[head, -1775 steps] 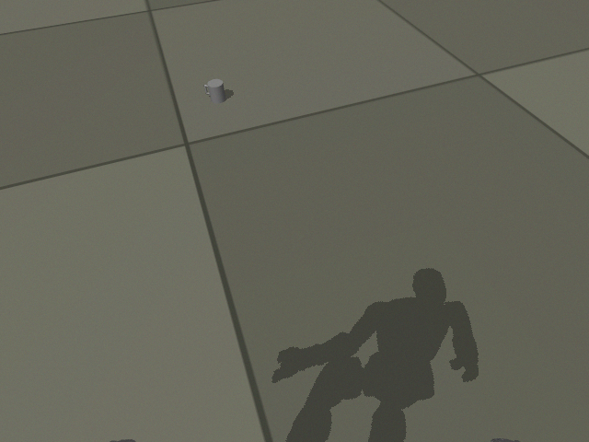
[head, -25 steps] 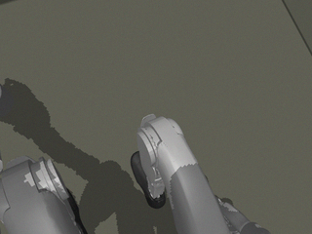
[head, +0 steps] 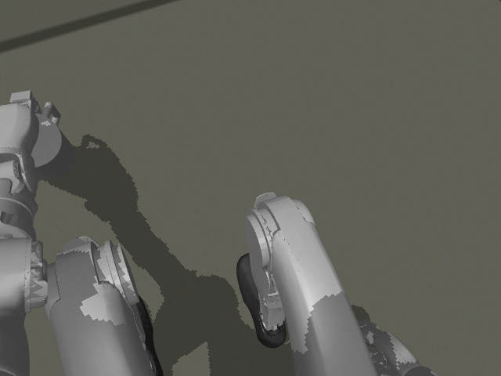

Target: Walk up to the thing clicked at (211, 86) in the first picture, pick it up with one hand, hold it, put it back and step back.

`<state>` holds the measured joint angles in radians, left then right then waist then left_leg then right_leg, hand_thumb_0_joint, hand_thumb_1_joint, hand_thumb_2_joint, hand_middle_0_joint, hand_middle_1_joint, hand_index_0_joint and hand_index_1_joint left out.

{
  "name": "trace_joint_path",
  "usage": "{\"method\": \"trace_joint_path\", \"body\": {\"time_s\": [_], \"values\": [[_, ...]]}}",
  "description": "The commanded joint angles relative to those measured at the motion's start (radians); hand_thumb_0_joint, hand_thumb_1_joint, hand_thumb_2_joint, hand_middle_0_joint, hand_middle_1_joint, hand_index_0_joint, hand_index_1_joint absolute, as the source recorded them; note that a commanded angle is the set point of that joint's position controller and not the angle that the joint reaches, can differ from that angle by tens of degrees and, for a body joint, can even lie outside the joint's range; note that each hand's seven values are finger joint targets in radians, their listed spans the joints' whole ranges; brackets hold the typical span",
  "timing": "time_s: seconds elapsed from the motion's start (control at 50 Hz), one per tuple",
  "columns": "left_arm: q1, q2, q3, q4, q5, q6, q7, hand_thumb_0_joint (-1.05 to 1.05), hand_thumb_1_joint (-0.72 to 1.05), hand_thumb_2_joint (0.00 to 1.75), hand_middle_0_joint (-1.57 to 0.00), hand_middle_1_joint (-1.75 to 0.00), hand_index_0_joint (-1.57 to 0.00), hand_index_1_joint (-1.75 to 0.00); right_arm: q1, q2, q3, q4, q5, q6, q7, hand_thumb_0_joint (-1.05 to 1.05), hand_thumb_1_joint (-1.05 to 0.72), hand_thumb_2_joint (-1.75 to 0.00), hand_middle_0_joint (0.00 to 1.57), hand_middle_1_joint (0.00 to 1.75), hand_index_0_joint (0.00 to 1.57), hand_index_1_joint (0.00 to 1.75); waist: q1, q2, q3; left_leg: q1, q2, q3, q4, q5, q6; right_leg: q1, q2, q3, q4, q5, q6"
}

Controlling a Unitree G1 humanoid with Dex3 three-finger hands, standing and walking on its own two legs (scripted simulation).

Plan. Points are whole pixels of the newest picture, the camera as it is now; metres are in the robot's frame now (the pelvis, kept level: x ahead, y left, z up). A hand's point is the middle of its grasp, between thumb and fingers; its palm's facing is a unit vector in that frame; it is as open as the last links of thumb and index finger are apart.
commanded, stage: settle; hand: left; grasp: from above
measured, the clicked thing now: (42, 140) +0.50 +0.26 -0.24
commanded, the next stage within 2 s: lift in 0.32 s
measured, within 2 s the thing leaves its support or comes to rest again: neither
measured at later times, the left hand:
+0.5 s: hand out of the picture +0.45 +0.29 -0.11, palm faces -0.45 -0.07 -0.89, open 11.8 cm
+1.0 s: hand out of the picture +0.40 +0.30 +0.00, palm faces -0.46 -0.11 -0.88, open 11.6 cm
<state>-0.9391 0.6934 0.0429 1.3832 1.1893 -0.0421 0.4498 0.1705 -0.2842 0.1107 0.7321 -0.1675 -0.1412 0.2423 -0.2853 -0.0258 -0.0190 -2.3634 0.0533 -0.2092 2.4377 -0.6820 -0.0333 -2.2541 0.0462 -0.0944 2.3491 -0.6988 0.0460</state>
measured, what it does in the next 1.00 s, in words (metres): rises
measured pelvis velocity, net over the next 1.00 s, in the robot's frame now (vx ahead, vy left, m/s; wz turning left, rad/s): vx -0.01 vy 0.00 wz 0.11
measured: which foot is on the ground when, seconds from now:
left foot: down 0.00-1.00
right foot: down 0.00-1.00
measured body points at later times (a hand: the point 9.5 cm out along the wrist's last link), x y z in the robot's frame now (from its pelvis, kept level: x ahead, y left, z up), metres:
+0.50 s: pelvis -0.01 +0.00 +0.03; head +0.22 +0.07 +0.42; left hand +0.47 +0.29 -0.06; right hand +0.06 -0.27 -0.07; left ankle +0.07 +0.14 -0.29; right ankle +0.10 -0.12 -0.29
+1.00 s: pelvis -0.01 +0.00 +0.12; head +0.18 +0.06 +0.53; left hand +0.42 +0.30 +0.05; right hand +0.10 -0.26 +0.01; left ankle +0.07 +0.14 -0.29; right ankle +0.10 -0.12 -0.29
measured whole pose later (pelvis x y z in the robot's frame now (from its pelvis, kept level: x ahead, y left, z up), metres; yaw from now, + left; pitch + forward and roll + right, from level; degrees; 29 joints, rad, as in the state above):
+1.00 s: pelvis -0.01 +0.00 +0.12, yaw +6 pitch +34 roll -6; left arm -0.70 0.56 -0.08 0.96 1.05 -0.01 0.11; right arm 0.19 -0.25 0.00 0.67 -0.02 0.05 0.04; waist -0.16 0.04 -0.17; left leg -2.00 0.05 -0.09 2.02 -0.62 -0.01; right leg -1.92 0.00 -0.03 1.98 -0.66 0.04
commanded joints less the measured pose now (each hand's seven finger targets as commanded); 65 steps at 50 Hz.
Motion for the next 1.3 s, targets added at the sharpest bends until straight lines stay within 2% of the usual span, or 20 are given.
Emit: {"method": "trace_joint_path", "body": {"time_s": [0.0, 0.04, 0.08, 0.18, 0.24, 0.34, 0.42, 0.44, 0.46, 0.56, 0.6, 0.76, 0.84, 0.92, 0.94, 1.0, 1.12, 1.16, 1.22, 1.28], "values": [[-0.411, 0.225, 0.012, -0.22, -0.03, 0.026, -0.002, 0.0, 0.38, 1.18, -0.79, -1.11, -0.79, -1.11, 0.203, -0.256, -0.107, -0.001, 0.028, 0.032, -0.029, 0.0, -0.93, -0.91, 0.2, 0.3, 0.2, 0.3, 0.001, 0.406, -0.77, 0.582, -0.014, 0.145, -0.254, 0.212, 0.049, 0.393, 0.035, -0.076, -0.274, 0.294, -0.081], [-0.406, 0.221, 0.005, -0.233, -0.037, 0.026, -0.038, 0.0, 0.4, 1.19, -0.82, -1.12, -0.82, -1.12, 0.199, -0.245, -0.114, 0.0, 0.036, 0.051, -0.041, 0.0, -0.92, -0.91, 0.2, 0.3, 0.2, 0.3, 0.019, 0.388, -0.785, 0.591, -0.015, 0.148, -0.269, 0.216, 0.05, 0.41, 0.036, -0.064, -0.284, 0.287, -0.082], [-0.4, 0.188, -0.017, -0.216, -0.043, 0.026, -0.07, 0.0, 0.42, 1.19, -0.84, -1.13, -0.84, -1.13, 0.204, -0.237, -0.115, -0.005, 0.038, 0.067, -0.049, 0.0, -0.92, -0.91, 0.2, 0.3, 0.2, 0.3, 0.003, 0.336, -0.75, 0.566, -0.016, 0.152, -0.269, 0.228, 0.053, 0.448, 0.035, -0.057, -0.301, 0.299, -0.079], [-0.401, 0.193, -0.019, -0.211, -0.042, 0.005, -0.129, 0.0, 0.45, 1.2, -0.86, -1.12, -0.86, -1.12, 0.202, -0.238, -0.115, -0.025, 0.041, 0.095, -0.079, 0.0, -0.92, -0.91, 0.2, 0.3, 0.2, 0.3, 0.006, 0.276, -0.702, 0.535, -0.025, 0.159, -0.285, 0.214, 0.056, 0.454, 0.026, -0.053, -0.337, 0.275, -0.079], [-0.428, 0.199, -0.023, -0.248, -0.031, -0.013, -0.151, 0.0, 0.42, 1.22, -0.87, -1.09, -0.86, -1.1, 0.188, -0.228, -0.119, -0.041, 0.047, 0.108, -0.096, 0.0, -0.92, -0.91, 0.2, 0.3, 0.2, 0.3, 0.018, 0.315, -0.747, 0.591, -0.022, 0.159, -0.305, 0.206, 0.049, 0.447, 0.025, -0.044, -0.332, 0.253, -0.085], [-0.465, 0.21, -0.022, -0.28, -0.021, -0.032, -0.153, 0.0, 0.31, 1.17, -0.8, -1.07, -0.8, -1.08, 0.195, -0.222, -0.119, -0.055, 0.055, 0.123, -0.123, 0.0, -0.92, -0.91, 0.2, 0.3, 0.2, 0.3, 0.02, 0.321, -0.754, 0.605, -0.027, 0.162, -0.335, 0.172, 0.05, 0.429, 0.02, -0.04, -0.349, 0.218, -0.084], [-0.455, 0.226, -0.008, -0.313, -0.019, -0.025, -0.143, 0.0, 0.2, 1.05, -0.77, -1.04, -0.77, -1.04, 0.199, -0.222, -0.123, -0.056, 0.063, 0.131, -0.139, 0.0, -0.94, -0.91, 0.2, 0.3, 0.2, 0.3, 0.051, 0.37, -0.822, 0.676, -0.031, 0.168, -0.367, 0.184, 0.044, 0.427, 0.013, -0.046, -0.347, 0.233, -0.088], [-0.465, 0.218, -0.016, -0.326, -0.023, -0.021, -0.145, 0.0, 0.27, 1.13, -0.69, -0.98, -0.69, -0.98, 0.206, -0.222, -0.127, -0.057, 0.068, 0.133, -0.143, 0.0, -0.89, -0.9, 0.2, 0.3, 0.2, 0.3, 0.05, 0.379, -0.847, 0.695, -0.031, 0.169, -0.372, 0.194, 0.045, 0.433, 0.012, -0.044, -0.352, 0.245, -0.088], [-0.454, 0.233, -0.008, -0.331, -0.023, -0.014, -0.147, 0.0, 0.19, 1.05, -0.74, -1.05, -0.75, -1.04, 0.207, -0.22, -0.129, -0.06, 0.07, 0.138, -0.145, 0.0, -0.94, -0.92, 0.2, 0.3, 0.2, 0.3, 0.056, 0.376, -0.85, 0.69, -0.032, 0.173, -0.382, 0.193, 0.046, 0.448, 0.012, -0.037, -0.359, 0.244, -0.087], [-0.443, 0.199, -0.022, -0.379, -0.072, 0.015, -0.195, 0.0, 0.46, 1.17, -0.85, -1.06, -0.85, -1.06, 0.222, -0.211, -0.147, -0.055, 0.089, 0.151, -0.161, 0.0, -0.92, -0.91, 0.2, 0.3, 0.2, 0.3, 0.062, 0.363, -0.851, 0.725, -0.034, 0.174, -0.434, 0.173, 0.051, 0.45, 0.005, -0.031, -0.399, 0.226, -0.089], [-0.385, 0.216, -0.02, -0.388, -0.077, 0.019, -0.219, 0.0, 0.5, 1.17, -0.88, -1.05, -0.88, -1.05, 0.221, -0.209, -0.154, -0.06, 0.098, 0.159, -0.167, 0.0, -0.92, -0.91, 0.2, 0.3, 0.2, 0.3, 0.08, 0.339, -0.859, 0.732, -0.035, 0.181, -0.442, 0.175, 0.055, 0.486, 0.006, -0.019, -0.423, 0.22, -0.089], [-0.282, 0.157, -0.042, -0.524, -0.117, 0.015, -0.278, 0.0, 0.52, 1.15, -0.89, -1.01, -0.89, -1.01, 0.214, -0.196, -0.168, -0.089, 0.128, 0.174, -0.187, 0.0, -0.91, -0.91, 0.2, 0.3, 0.2, 0.3, 0.094, 0.294, -0.824, 0.802, -0.035, 0.162, -0.55, 0.149, 0.057, 0.522, -0.006, -0.014, -0.507, 0.197, -0.084], [-0.226, 0.162, -0.027, -0.621, -0.135, 0.016, -0.283, 0.0, 0.51, 1.11, -0.88, -0.99, -0.88, -0.98, 0.197, -0.189, -0.177, -0.113, 0.141, 0.178, -0.201, 0.0, -0.91, -0.9, 0.2, 0.3, 0.2, 0.3, 0.123, 0.289, -0.85, 0.873, -0.035, 0.147, -0.632, 0.116, 0.054, 0.567, -0.01, -0.009, -0.56, 0.164, -0.083], [-0.156, 0.112, -0.051, -0.646, -0.149, 0.031, -0.287, 0.0, 0.5, 1.11, -0.87, -0.99, -0.87, -0.98, 0.184, -0.177, -0.185, -0.117, 0.149, 0.178, -0.215, 0.0, -0.91, -0.9, 0.2, 0.3, 0.2, 0.3, 0.12, 0.273, -0.815, 0.947, -0.032, 0.149, -0.694, 0.124, 0.052, 0.617, -0.011, -0.002, -0.627, 0.174, -0.079], [-0.175, 0.144, -0.033, -0.704, -0.152, 0.033, -0.284, 0.0, 0.51, 1.11, -0.87, -0.98, -0.88, -0.98, 0.181, -0.18, -0.187, -0.118, 0.152, 0.178, -0.22, 0.0, -0.91, -0.9, 0.2, 0.3, 0.2, 0.3, 0.133, 0.284, -0.843, 0.973, -0.033, 0.153, -0.708, 0.141, 0.053, 0.647, -0.016, 0.003, -0.645, 0.188, -0.079], [-0.154, 0.113, -0.05, -0.761, -0.165, 0.044, -0.287, 0.0, 0.5, 1.13, -0.87, -0.98, -0.87, -0.98, 0.164, -0.167, -0.193, -0.125, 0.156, 0.178, -0.231, 0.0, -0.91, -0.9, 0.2, 0.3, 0.2, 0.3, 0.134, 0.283, -0.853, 1.05, -0.031, 0.156, -0.76, 0.163, 0.051, 0.707, -0.016, 0.01, -0.701, 0.205, -0.076], [-0.02, 0.059, -0.072, -0.78, -0.173, 0.076, -0.29, 0.0, 0.5, 1.13, -0.88, -0.97, -0.87, -0.97, 0.141, -0.152, -0.198, -0.114, 0.17, 0.178, -0.254, 0.0, -0.91, -0.9, 0.2, 0.3, 0.2, 0.3, 0.147, 0.245, -0.804, 1.186, -0.031, 0.161, -0.885, 0.213, 0.051, 0.838, -0.018, 0.024, -0.833, 0.237, -0.069], [-0.013, 0.078, -0.059, -0.809, -0.18, 0.081, -0.29, 0.0, 0.48, 1.12, -0.87, -0.98, -0.86, -0.98, 0.126, -0.146, -0.197, -0.112, 0.174, 0.18, -0.263, 0.0, -0.91, -0.9, 0.2, 0.3, 0.2, 0.3, 0.165, 0.251, -0.788, 1.242, -0.027, 0.157, -0.94, 0.208, 0.048, 0.884, -0.018, 0.026, -0.876, 0.234, -0.067], [0.067, 0.037, -0.071, -0.777, -0.188, 0.094, -0.288, 0.0, 0.5, 1.12, -0.9, -0.94, -0.88, -0.95, 0.107, -0.136, -0.19, -0.108, 0.18, 0.18, -0.274, 0.0, -0.91, -0.9, 0.2, 0.3, 0.2, 0.3, 0.157, 0.197, -0.698, 1.266, -0.03, 0.163, -1.018, 0.176, 0.05, 0.96, -0.021, 0.035, -0.963, 0.214, -0.063], [0.11, 0.017, -0.085, -0.815, -0.19, 0.096, -0.29, 0.0, 0.47, 1.13, -0.89, -0.92, -0.87, -0.94, 0.091, -0.13, -0.193, -0.109, 0.188, 0.178, -0.286, 0.0, -0.91, -0.9, 0.2, 0.3, 0.2, 0.3, 0.172, 0.203, -0.697, 1.362, -0.028, 0.16, -1.098, 0.19, 0.046, 1.038, -0.017, 0.039, -1.028, 0.223, -0.065]]}}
